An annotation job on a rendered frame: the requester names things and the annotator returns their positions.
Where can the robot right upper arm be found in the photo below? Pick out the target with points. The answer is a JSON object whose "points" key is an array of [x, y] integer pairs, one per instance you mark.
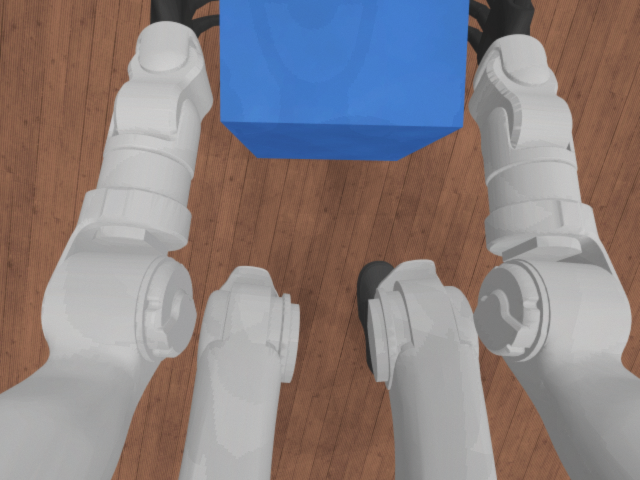
{"points": [[561, 329]]}

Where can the left robot forearm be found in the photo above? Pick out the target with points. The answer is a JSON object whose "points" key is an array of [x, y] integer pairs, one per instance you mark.
{"points": [[140, 203]]}

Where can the right robot hand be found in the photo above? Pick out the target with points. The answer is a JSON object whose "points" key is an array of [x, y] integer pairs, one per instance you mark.
{"points": [[505, 17]]}

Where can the carton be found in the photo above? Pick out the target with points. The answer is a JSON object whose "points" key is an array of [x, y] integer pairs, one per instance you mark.
{"points": [[342, 79]]}

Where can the robot right foot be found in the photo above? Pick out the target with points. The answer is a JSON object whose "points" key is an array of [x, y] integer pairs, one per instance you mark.
{"points": [[368, 280]]}

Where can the right robot forearm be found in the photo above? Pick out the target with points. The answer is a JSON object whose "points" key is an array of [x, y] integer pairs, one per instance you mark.
{"points": [[529, 158]]}

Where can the left robot hand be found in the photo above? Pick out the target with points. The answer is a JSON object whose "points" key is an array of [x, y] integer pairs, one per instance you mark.
{"points": [[182, 11]]}

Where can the robot left upper arm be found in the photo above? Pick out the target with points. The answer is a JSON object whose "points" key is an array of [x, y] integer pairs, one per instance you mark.
{"points": [[109, 320]]}

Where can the robot left thigh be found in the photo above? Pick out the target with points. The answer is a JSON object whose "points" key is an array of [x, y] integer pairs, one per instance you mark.
{"points": [[234, 406]]}

